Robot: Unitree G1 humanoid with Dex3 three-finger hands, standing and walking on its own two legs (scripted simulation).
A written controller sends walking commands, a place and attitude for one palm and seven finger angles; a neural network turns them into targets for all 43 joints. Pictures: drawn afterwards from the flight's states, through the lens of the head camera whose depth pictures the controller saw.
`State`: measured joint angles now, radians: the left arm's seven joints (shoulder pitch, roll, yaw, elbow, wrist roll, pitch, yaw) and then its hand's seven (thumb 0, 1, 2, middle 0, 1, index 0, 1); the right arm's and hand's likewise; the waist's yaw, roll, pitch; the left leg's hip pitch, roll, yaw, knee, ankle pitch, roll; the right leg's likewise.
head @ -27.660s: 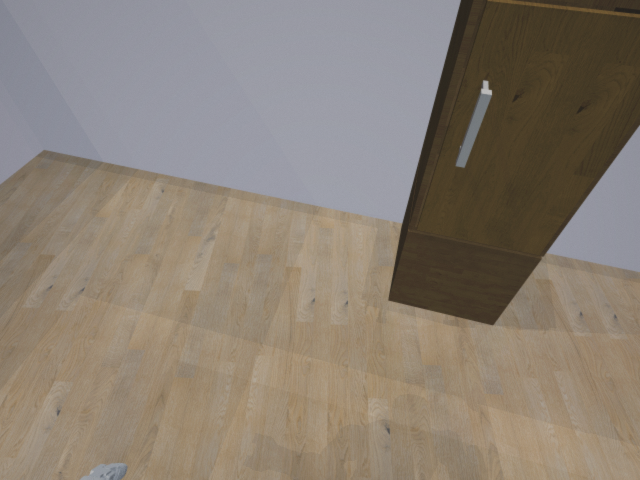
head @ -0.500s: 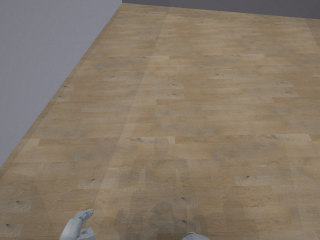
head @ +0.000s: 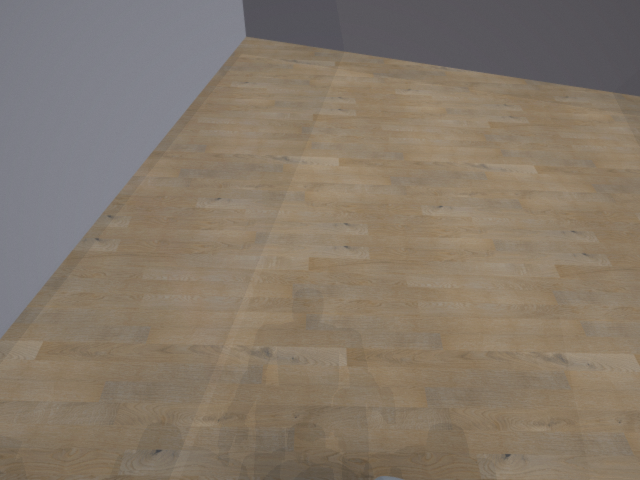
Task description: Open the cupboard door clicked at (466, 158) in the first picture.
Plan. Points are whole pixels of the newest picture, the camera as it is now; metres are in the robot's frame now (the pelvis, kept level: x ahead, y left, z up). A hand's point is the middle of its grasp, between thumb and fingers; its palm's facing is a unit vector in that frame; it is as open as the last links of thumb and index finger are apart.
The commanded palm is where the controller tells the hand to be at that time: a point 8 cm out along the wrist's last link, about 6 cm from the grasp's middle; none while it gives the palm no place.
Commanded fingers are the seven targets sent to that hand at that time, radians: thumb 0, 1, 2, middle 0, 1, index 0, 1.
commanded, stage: walk to a spot facing it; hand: left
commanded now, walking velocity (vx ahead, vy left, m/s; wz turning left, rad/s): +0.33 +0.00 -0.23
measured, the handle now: out of the picture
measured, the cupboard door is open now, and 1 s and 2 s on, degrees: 50 50 50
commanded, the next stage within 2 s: turn to face it in 0.12 s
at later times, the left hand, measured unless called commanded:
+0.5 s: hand (251, 403) +0.25 +0.13 -0.17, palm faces +0.09 -0.98 -0.20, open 7.2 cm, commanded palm none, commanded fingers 0.00 0.90 0.90 -0.20 -0.30 -0.20 -0.30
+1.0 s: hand (262, 351) +0.33 +0.12 -0.14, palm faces +0.36 -0.89 -0.30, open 7.4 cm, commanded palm none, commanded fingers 0.00 0.90 0.90 -0.20 -0.30 -0.20 -0.30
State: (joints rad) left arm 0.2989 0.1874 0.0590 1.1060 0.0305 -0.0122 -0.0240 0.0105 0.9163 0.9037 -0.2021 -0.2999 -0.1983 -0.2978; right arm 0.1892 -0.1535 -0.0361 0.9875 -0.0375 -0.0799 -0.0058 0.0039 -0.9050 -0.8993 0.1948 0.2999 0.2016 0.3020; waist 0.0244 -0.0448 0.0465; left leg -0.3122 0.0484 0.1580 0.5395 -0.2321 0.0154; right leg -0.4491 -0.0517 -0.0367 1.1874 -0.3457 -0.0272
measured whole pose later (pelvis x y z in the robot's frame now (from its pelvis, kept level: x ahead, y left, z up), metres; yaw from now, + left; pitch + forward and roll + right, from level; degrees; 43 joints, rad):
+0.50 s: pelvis +0.21 -0.06 +0.01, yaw +5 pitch +1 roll +1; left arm 0.20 0.19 0.05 1.05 0.02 -0.04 0.02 0.00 0.95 0.90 -0.21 -0.30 -0.20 -0.30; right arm 0.23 -0.15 -0.03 1.05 -0.02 0.01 0.00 0.01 -0.92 -0.90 0.19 0.30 0.20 0.30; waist -0.02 -0.04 0.07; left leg -0.46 0.07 0.13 0.75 -0.31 -0.04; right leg -0.16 -0.06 -0.24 0.46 -0.31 -0.03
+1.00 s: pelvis +0.30 -0.11 +0.00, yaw +22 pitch +1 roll +2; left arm 0.16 0.21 0.05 0.87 0.03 0.01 0.02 0.01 0.91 0.90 -0.20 -0.30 -0.20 -0.30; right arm 0.15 -0.26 -0.09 0.92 -0.02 0.07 0.02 0.01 -0.90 -0.90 0.20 0.30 0.20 0.30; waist -0.02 0.02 0.07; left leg -0.54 0.00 -0.01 1.06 -0.47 -0.05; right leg -0.27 -0.08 -0.10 0.59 -0.34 0.00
